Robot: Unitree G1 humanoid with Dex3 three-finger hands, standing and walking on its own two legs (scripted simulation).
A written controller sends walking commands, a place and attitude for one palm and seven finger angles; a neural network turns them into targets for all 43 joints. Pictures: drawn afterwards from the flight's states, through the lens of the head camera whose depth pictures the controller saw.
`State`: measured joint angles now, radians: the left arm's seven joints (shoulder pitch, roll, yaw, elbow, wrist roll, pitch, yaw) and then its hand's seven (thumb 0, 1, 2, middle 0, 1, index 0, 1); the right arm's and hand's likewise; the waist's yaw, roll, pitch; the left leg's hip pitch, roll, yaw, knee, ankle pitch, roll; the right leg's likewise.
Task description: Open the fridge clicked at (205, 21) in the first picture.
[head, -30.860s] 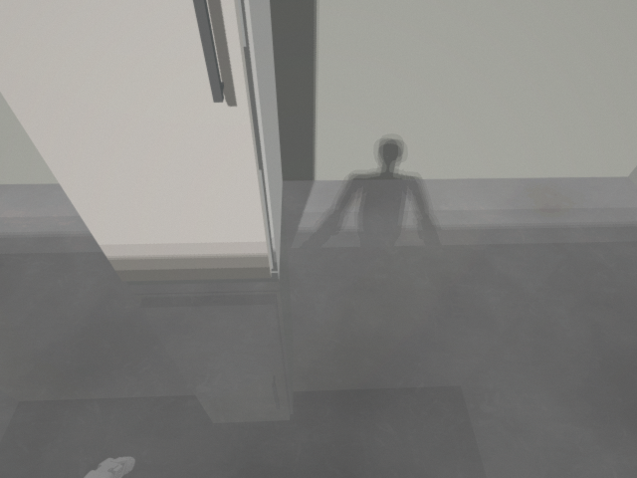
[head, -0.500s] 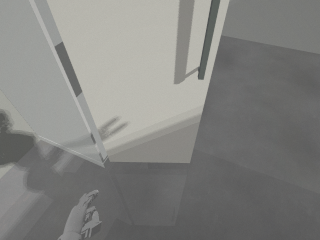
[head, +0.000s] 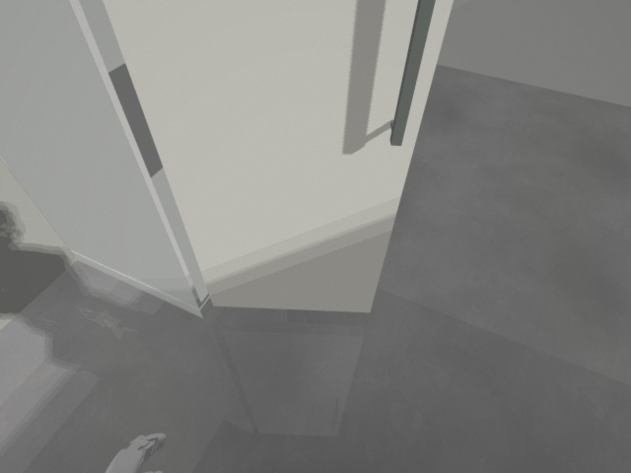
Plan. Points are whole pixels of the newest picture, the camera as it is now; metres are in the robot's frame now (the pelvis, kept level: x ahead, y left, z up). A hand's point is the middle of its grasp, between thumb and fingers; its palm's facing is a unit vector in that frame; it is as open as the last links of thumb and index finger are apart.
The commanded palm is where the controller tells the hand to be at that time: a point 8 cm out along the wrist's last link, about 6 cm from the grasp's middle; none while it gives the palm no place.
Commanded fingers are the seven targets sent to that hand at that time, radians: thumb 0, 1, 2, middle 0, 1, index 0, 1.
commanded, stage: let the arm hang, fingers relaxed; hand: right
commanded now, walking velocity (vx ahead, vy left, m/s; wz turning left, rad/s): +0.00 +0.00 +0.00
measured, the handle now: (416, 32) +0.68 -0.08 +0.24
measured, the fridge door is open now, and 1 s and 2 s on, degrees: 67 67 67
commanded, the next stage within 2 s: look to check the result in 0.84 s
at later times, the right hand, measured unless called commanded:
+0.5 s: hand out of the picture +0.01 -0.19 -0.16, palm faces +0.01 +0.98 -0.22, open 7.3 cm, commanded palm none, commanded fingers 0.00 -0.90 -0.90 0.20 0.30 0.20 0.30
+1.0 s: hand out of the picture +0.05 -0.18 -0.16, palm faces +0.00 +0.98 -0.20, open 7.3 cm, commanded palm none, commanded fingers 0.00 -0.90 -0.90 0.20 0.30 0.20 0.30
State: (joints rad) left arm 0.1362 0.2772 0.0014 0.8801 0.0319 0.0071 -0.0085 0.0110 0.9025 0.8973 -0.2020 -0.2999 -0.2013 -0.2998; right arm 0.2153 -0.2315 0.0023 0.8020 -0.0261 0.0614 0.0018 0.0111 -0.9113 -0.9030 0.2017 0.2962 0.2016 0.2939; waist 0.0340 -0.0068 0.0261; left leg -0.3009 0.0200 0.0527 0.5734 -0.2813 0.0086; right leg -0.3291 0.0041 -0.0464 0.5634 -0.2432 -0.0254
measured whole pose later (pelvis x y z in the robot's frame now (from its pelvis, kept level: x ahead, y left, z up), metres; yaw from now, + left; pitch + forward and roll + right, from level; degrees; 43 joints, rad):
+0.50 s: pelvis +0.01 +0.00 +0.01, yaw +0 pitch +0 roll +1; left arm 0.28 0.14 0.01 1.12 0.03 0.01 0.02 0.01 0.90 0.90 -0.20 -0.30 -0.20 -0.30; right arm 0.25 -0.17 -0.02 1.14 -0.01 0.01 -0.03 0.01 -0.92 -0.90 0.20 0.30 0.20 0.29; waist 0.01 -0.02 0.05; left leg -0.22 0.01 0.05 0.43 -0.21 0.00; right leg -0.26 0.00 -0.05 0.45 -0.20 -0.03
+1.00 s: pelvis +0.02 +0.00 +0.01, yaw +1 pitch +0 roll +0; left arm 0.22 0.17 0.01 1.13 0.02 0.00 0.03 0.01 0.91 0.90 -0.20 -0.30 -0.20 -0.30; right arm 0.21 -0.17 -0.01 1.14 -0.01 0.00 -0.03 0.00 -0.91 -0.90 0.20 0.30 0.20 0.29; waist 0.01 -0.01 0.04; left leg -0.17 0.00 0.04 0.39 -0.22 0.01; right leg -0.20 0.00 -0.06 0.40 -0.20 -0.02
